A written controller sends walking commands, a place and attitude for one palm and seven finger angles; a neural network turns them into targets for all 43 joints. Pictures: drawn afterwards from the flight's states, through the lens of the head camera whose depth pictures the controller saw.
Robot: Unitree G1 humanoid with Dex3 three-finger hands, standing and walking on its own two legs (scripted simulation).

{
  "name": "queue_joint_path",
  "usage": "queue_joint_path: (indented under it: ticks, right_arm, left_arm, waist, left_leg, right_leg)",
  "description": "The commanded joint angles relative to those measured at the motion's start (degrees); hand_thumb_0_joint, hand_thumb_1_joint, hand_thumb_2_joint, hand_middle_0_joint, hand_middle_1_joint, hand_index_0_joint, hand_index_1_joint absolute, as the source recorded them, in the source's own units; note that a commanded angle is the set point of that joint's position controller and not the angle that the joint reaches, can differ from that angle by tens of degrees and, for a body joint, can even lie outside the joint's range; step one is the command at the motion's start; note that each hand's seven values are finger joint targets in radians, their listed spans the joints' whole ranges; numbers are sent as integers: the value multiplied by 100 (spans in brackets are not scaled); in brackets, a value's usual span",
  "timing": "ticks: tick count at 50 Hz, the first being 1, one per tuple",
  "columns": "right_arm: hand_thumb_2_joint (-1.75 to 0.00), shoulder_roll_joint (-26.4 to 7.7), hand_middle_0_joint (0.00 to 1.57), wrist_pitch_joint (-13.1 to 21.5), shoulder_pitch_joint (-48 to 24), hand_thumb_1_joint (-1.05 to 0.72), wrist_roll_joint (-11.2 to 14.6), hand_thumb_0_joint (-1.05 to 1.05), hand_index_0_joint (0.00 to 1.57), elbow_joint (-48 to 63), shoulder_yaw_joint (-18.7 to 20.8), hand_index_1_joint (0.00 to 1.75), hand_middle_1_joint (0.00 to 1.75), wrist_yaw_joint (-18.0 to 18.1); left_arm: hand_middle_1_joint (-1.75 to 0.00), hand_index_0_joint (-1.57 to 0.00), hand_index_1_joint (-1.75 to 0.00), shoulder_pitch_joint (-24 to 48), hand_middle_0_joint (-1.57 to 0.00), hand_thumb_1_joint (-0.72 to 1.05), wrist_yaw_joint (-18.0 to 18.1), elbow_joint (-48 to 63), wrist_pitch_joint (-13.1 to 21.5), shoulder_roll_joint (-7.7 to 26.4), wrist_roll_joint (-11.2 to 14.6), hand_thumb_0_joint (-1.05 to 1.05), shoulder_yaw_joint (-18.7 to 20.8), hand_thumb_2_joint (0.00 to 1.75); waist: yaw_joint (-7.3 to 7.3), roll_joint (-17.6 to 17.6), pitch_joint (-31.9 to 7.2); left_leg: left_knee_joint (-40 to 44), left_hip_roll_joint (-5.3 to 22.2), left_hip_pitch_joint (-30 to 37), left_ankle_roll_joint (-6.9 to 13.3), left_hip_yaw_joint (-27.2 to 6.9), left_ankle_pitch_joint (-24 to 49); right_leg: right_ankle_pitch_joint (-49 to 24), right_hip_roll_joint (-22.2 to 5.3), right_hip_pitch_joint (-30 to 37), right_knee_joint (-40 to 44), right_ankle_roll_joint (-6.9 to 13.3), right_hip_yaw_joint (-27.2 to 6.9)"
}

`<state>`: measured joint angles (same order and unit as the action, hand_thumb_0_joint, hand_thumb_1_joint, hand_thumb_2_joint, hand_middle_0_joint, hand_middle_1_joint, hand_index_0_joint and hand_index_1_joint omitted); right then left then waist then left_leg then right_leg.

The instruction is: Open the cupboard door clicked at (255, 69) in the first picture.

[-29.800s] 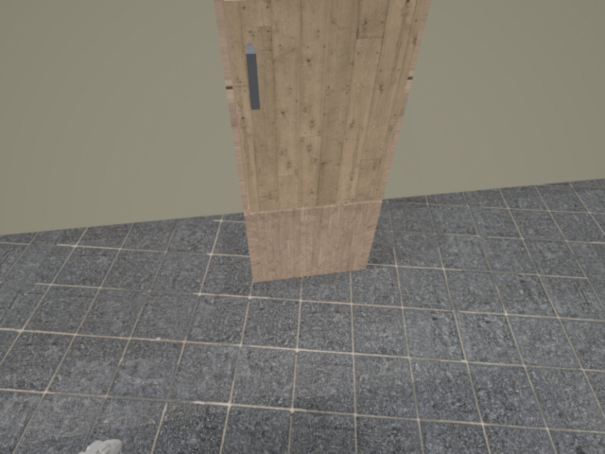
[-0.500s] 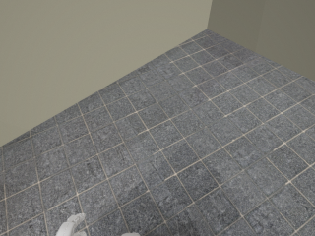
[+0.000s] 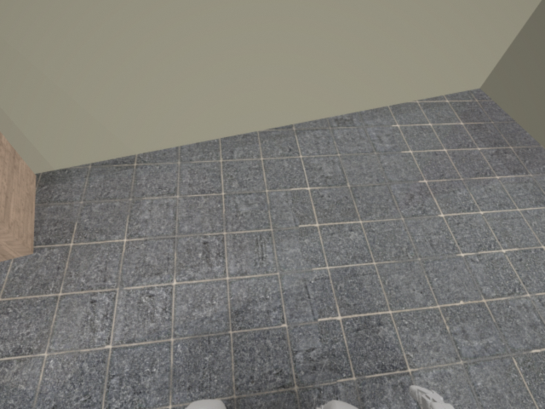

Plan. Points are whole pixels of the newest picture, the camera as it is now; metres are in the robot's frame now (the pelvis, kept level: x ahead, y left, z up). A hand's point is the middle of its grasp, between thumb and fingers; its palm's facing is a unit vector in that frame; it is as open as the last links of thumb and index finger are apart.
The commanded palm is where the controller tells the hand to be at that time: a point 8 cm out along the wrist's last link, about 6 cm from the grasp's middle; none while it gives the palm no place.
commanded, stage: turn to face it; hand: left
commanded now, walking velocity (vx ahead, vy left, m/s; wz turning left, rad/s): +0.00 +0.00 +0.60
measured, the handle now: out of the picture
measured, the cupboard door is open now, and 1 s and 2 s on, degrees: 39 39 39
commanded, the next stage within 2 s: take the last steps up to it in 1.66 s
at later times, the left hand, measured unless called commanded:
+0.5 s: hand out of the picture +0.11 +0.17 -0.13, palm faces +0.24 -0.93 -0.28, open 7.4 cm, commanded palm none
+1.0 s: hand out of the picture -0.08 +0.19 -0.18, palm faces +0.60 -0.76 -0.24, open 7.4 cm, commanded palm none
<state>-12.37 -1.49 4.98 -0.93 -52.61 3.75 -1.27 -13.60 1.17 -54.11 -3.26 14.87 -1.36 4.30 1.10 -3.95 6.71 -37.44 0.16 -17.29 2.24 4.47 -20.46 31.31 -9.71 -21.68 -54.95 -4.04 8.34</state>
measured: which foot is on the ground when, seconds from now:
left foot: down 0.00-0.42, up 0.44-0.88, down 0.90-1.00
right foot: up 0.00-0.40, down 0.42-0.90, up 0.92-1.00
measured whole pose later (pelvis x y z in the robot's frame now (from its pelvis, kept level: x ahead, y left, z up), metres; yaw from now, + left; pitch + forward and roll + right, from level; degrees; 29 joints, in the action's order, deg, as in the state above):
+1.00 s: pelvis +0.02 +0.00 +0.00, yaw +35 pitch +0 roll -1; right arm -12.3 -1.2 4.8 -1.0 -51.9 3.4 -0.7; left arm -13.1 1.2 -54.9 -4.0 15.6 -1.4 4.7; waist 1.3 -4.0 6.4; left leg -35.8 -0.7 -16.9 3.6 4.0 -19.6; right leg 30.9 -7.8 -23.3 -60.8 -4.4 6.7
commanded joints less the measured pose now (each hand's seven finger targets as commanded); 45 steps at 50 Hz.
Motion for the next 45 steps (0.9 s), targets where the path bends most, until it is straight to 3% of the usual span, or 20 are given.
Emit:
queue_joint_path:
  ticks: [1, 5, 10, 14, 17, 18, 19, 20, 21, 22, 23, 24, 25, 27, 32, 39, 41, 43, 44, 45]
  right_arm:
    - [-90, -1253, 20, 40, 522, -90, -39, 0, 20, 226, 257, 30, 30, 231]
    - [-90, -1116, 20, 133, 627, -90, 14, 0, 20, 204, 184, 30, 30, 249]
    - [-90, -1126, 20, 133, 922, -90, -15, 0, 20, 160, 215, 30, 30, 248]
    - [-90, -1127, 20, 85, 937, -90, -52, 0, 20, 166, 254, 30, 30, 244]
    - [-90, -1137, 20, 48, 739, -90, -52, 0, 20, 222, 273, 30, 30, 249]
    - [-90, -1130, 20, 46, 609, -90, -31, 0, 20, 247, 289, 30, 30, 248]
    - [-90, -1075, 20, 49, 508, -90, 17, 0, 20, 277, 288, 30, 30, 235]
    - [-90, -802, 20, 70, 589, -90, 82, 0, 20, 300, 269, 30, 30, 187]
    - [-90, -475, 20, 82, 651, -90, 101, 0, 20, 408, 235, 30, 30, 174]
    - [-90, -757, 20, 11, 655, -90, 45, 0, 20, 356, 280, 30, 30, 171]
    - [-90, -743, 20, -63, 705, -90, 7, 0, 20, 213, 294, 30, 30, 132]
    - [-90, -676, 20, -131, 720, -90, 8, 0, 20, 110, 297, 30, 30, 96]
    - [-90, -640, 20, -176, 773, -90, 8, 0, 20, 44, 298, 30, 30, 52]
    - [-90, -509, 20, -208, 766, -90, 0, 0, 20, -7, 232, 30, 30, -10]
    - [-90, -414, 20, -220, 269, -90, 3, 0, 20, 67, 167, 30, 30, -31]
    - [-90, -328, 20, -117, -165, -90, 39, 0, 20, 253, 71, 30, 30, -53]
    - [-90, -369, 20, -79, -9, -90, 46, 0, 20, 259, 82, 30, 30, -47]
    - [-90, -580, 20, -33, 435, -90, 18, 0, 20, 172, 135, 30, 30, -38]
    - [-90, -1021, 20, 19, 866, -90, -11, 0, 20, 90, 252, 30, 30, -17]
    - [-90, -1679, 20, 40, 1253, -90, -43, 0, 20, 68, 419, 30, 30, 28]
  left_arm:
    - [-30, -20, -30, 495, -20, 90, -35, 630, 137, 364, 9, 0, 106, 90]
    - [-30, -20, -30, 206, -20, 90, -75, 465, 150, 379, 6, 0, 106, 90]
    - [-30, -20, -30, 537, -20, 90, -27, 634, 184, 338, 37, 0, 60, 90]
    - [-30, -20, -30, 880, -20, 90, -15, 819, 211, 243, 75, 0, 10, 90]
    - [-30, -20, -30, 659, -20, 90, 0, 796, 263, 235, 113, 0, 13, 90]
    - [-30, -20, -30, 397, -20, 90, 7, 734, 302, 259, 121, 0, 29, 90]
    - [-30, -20, -30, 99, -20, 90, 17, 642, 361, 340, 118, 0, 62, 90]
    - [-30, -20, -30, -187, -20, 90, 55, 587, 435, 742, 54, 0, 136, 90]
    - [-30, -20, -30, -381, -20, 90, 108, 555, 447, 1230, -17, 0, 233, 90]
    - [-30, -20, -30, -331, -20, 90, 105, 565, 417, 1166, 19, 0, 152, 90]
    - [-30, -20, -30, 89, -20, 90, 122, 647, 435, 779, 24, 0, 85, 90]
    - [-30, -20, -30, 366, -20, 90, 115, 708, 420, 645, 42, 0, 43, 90]
    - [-30, -20, -30, 613, -20, 90, 120, 771, 383, 508, 55, 0, 13, 90]
    - [-30, -20, -30, 597, -20, 90, 98, 808, 436, 392, 52, 0, -25, 90]
    - [-30, -20, -30, -9, -20, 90, 105, 609, 462, 532, 25, 0, 57, 90]
    - [-30, -20, -30, -341, -20, 90, 76, 480, 410, 817, -48, 0, 186, 90]
    - [-30, -20, -30, -310, -20, 90, 55, 455, 392, 883, -51, 0, 212, 90]
    - [-30, -20, -30, -138, -20, 90, 10, 476, 372, 919, 17, 0, 234, 90]
    - [-30, -20, -30, -67, -20, 90, -23, 573, 345, 742, 62, 0, 209, 90]
    - [-30, -20, -30, 222, -20, 90, -65, 847, 321, 283, 97, 0, 69, 90]
  waist:
    - [-328, 1463, -750]
    - [-139, 1208, -918]
    - [-239, 1090, -993]
    - [-313, 1287, -910]
    - [-211, 1481, -971]
    - [-69, 1353, -1060]
    - [92, 1180, -1119]
    - [209, 195, -1314]
    - [281, -1478, -1417]
    - [214, -1092, -1226]
    - [-11, -807, -877]
    - [-163, -866, -683]
    - [-285, -776, -586]
    - [-355, -694, -600]
    - [-72, -414, -752]
    - [135, -884, -834]
    - [35, -851, -914]
    - [-288, -517, -1114]
    - [-567, 487, -1432]
    - [-782, 2283, -1510]
  left_leg:
    - [1727, 1571, 974, 723, -1782, 3345]
    - [1663, 1162, 1321, 537, -1402, 4000]
    - [1522, 1264, 1595, 764, -1878, 4228]
    - [1352, 1189, 1304, 754, -2157, 4215]
    - [1129, 1084, 886, 675, -2448, 4224]
    - [940, 989, 705, 566, -2426, 3988]
    - [689, 765, 211, 333, -2304, 3224]
    - [49, 308, -738, -26, -1948, 1699]
    - [-1514, -603, -1648, -460, -833, -1441]
    - [-2751, -326, -1508, -425, -988, -1798]
    - [-3315, -122, -1558, -442, -1119, -1236]
    - [-3604, -38, -1540, -509, -994, -878]
    - [-3696, 78, -1497, -549, -893, -504]
    - [-3622, 105, -1440, -607, -711, -58]
    - [-2570, 183, -1490, -696, -388, -276]
    - [-790, 101, -840, -522, 131, -633]
    - [-175, 38, -422, -446, 246, -416]
    - [891, -45, 659, -341, 286, 584]
    - [1359, 586, 1723, -47, -552, 1708]
    - [1586, 2219, 2370, 755, -2775, 4084]
  right_leg:
    - [-573, 174, -1301, -1405, -115, -810]
    - [-1143, 350, -1231, -1282, -205, -790]
    - [-955, 474, -1235, -570, -264, -844]
    - [-710, 699, -721, 507, -190, -774]
    - [-865, 916, 138, 1535, -73, -700]
    - [-1347, 938, 620, 2140, -38, -690]
    - [-2160, 823, 1405, 2986, -19, -698]
    - [-2858, 21, 2585, 3560, 195, -1406]
    - [-4111, -1691, 3028, 3629, 927, -3022]
    - [-4094, -2031, 2105, 3636, 1340, -2886]
    - [-3675, -1582, 1690, 3724, 1290, -2354]
    - [-3374, -1267, 1400, 3783, 1142, -2113]
    - [-3362, -1021, 1264, 3726, 1003, -1536]
    - [-3665, -744, 1187, 3680, 802, -796]
    - [-4251, -986, 1910, 3516, 928, -498]
    - [-5117, -1249, 2119, 2979, 999, -142]
    - [-5000, -1294, 1991, 2704, 901, -26]
    - [-4476, -1141, 1398, 1950, 565, 362]
    - [-3304, -790, 468, 874, 253, 570]
    - [598, 125, -1192, -552, -149, 404]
